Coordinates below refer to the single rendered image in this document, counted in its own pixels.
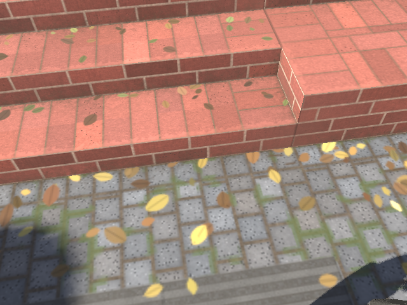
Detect stairs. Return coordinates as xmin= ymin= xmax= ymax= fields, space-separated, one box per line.
xmin=0 ymin=0 xmax=297 ymax=185

